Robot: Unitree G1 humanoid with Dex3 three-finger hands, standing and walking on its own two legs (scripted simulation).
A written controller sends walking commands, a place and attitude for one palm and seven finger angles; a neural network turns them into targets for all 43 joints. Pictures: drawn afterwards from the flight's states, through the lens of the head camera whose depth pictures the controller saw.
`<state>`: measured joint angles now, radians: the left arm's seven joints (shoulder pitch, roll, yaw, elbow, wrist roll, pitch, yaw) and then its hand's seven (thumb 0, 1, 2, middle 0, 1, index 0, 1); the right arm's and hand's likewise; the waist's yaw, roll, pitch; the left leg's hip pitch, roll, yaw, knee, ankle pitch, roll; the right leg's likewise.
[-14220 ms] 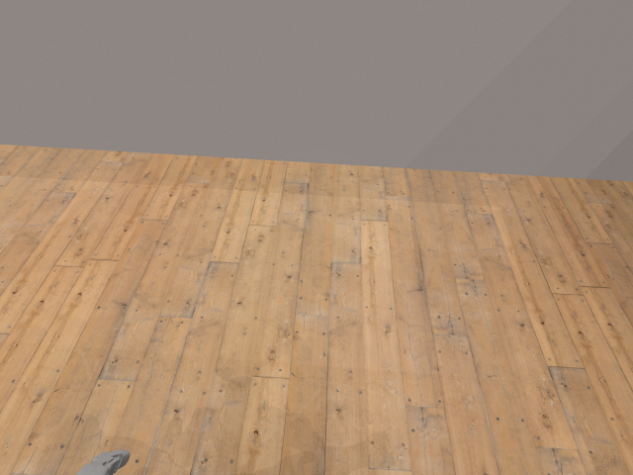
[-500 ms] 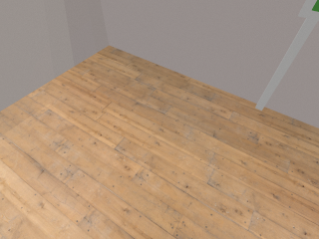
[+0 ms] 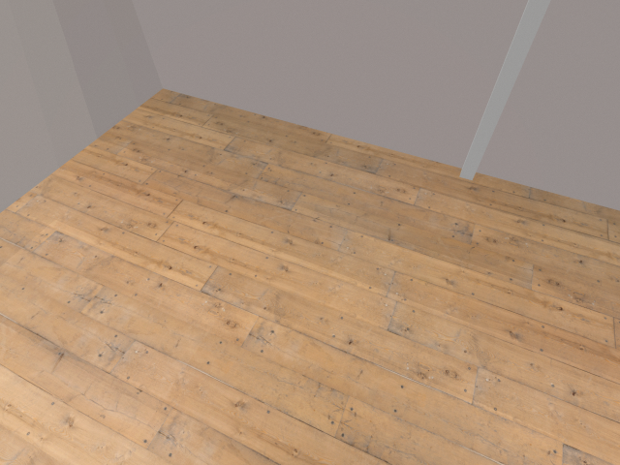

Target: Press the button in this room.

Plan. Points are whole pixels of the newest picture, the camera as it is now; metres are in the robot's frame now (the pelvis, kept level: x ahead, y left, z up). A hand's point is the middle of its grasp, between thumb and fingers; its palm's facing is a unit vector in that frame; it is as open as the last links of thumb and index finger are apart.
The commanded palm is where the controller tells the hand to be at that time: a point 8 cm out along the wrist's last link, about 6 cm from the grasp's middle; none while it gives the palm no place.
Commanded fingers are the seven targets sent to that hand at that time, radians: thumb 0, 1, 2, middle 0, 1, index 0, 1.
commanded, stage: turn or walk to find it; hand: left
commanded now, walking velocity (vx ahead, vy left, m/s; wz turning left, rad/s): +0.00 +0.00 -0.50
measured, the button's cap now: out of the picture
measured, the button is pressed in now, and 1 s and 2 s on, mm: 0 0 0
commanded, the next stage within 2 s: stand and wait in 0.60 s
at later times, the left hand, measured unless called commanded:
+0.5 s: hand out of the picture +0.07 +0.16 -0.14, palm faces -0.08 -0.97 -0.22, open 7.4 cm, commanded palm none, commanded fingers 0.00 0.90 0.90 -0.20 -0.30 -0.20 -0.30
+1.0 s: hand out of the picture +0.10 +0.21 -0.16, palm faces -0.11 -0.98 -0.19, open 7.4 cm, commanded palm none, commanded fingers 0.00 0.90 0.90 -0.20 -0.30 -0.20 -0.30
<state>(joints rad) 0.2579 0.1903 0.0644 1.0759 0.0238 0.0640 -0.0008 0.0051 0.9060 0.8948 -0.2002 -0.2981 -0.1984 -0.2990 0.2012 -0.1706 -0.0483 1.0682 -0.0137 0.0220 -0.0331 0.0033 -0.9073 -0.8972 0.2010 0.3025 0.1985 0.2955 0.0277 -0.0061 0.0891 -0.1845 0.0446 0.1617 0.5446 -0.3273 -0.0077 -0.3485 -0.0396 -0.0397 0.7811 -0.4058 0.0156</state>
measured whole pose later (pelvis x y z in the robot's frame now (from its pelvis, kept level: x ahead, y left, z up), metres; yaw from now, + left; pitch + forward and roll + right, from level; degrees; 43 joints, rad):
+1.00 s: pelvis +0.08 +0.04 +0.01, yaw -8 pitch -2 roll +0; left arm 0.28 0.17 -0.01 1.15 0.01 -0.01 0.03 0.00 0.91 0.89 -0.20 -0.30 -0.20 -0.30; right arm 0.25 -0.17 0.00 1.15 0.00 -0.02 -0.02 0.00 -0.92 -0.90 0.20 0.30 0.20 0.30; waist 0.01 -0.01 0.03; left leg -0.16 -0.02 0.08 0.41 -0.22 0.05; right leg -0.09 -0.06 -0.05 0.41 -0.28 0.04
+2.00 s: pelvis +0.16 -0.04 +0.00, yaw -3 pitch +0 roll +0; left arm 0.30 0.11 0.02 1.10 0.03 -0.01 0.03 0.00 0.90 0.89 -0.20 -0.30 -0.20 -0.30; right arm 0.14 -0.18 -0.04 1.08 0.00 0.04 0.00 0.00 -0.91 -0.90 0.20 0.30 0.19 0.29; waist 0.03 -0.01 0.09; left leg -0.38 0.06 0.11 0.77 -0.37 -0.03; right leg -0.13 -0.07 -0.29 0.53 -0.40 -0.03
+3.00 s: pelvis +0.16 -0.05 +0.01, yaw -5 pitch -1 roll +0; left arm 0.25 0.22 0.09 1.05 0.02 0.09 0.00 0.01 0.91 0.89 -0.20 -0.30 -0.20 -0.30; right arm 0.16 -0.18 -0.04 1.00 -0.01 0.02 -0.03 0.00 -0.90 -0.90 0.20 0.30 0.20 0.30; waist 0.04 -0.05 0.08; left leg -0.18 0.04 0.13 0.52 -0.31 0.02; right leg -0.46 0.02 0.01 0.97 -0.42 0.03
